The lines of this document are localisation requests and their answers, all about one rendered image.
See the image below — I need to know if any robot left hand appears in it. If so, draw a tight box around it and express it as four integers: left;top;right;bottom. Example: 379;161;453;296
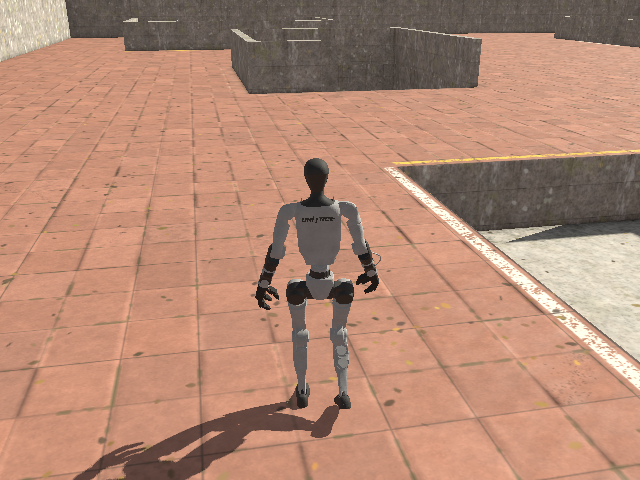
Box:
255;284;279;310

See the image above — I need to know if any robot left forearm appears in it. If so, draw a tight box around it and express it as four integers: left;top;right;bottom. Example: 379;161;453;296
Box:
258;244;279;288

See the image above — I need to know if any robot torso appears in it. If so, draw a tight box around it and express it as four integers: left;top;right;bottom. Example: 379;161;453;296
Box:
295;196;342;300

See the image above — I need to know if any robot right forearm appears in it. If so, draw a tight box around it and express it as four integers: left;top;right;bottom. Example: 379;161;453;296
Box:
358;239;377;277

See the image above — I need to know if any left robot upper arm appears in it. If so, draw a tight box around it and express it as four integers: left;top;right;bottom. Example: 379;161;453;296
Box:
270;203;297;260

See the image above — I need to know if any left robot foot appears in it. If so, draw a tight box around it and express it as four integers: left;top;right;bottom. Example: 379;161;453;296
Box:
296;383;310;408

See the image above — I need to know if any robot right hand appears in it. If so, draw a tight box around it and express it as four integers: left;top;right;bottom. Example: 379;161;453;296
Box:
356;273;379;294

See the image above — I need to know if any right robot upper arm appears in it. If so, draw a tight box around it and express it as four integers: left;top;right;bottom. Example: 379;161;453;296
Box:
338;201;368;255

